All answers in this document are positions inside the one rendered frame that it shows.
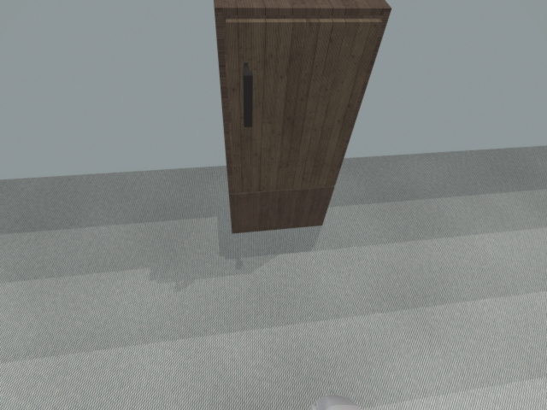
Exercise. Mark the handle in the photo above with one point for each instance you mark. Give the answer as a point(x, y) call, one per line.
point(248, 92)

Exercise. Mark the cupboard door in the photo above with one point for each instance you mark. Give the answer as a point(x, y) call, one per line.
point(308, 76)

